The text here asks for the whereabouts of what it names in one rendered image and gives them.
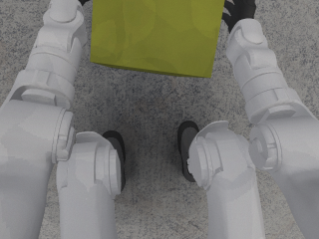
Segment right robot forearm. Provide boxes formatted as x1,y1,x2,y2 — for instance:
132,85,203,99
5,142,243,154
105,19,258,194
225,18,319,125

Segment right robot hand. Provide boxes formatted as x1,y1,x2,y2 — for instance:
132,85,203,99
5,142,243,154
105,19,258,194
221,0,256,34

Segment left robot forearm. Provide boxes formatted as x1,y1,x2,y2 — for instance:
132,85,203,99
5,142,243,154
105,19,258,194
0,0,88,114

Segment robot right foot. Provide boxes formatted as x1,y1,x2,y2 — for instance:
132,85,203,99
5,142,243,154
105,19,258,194
177,120,199,182

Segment left robot upper arm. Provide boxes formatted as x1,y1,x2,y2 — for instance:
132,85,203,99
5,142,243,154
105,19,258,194
0,100,76,239

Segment carton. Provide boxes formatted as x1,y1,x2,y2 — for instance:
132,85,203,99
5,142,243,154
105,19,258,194
90,0,225,78

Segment right robot upper arm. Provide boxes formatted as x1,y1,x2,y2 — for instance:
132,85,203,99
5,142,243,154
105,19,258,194
248,116,319,239

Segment robot left thigh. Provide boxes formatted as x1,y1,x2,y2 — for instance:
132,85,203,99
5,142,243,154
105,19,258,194
58,141,122,239

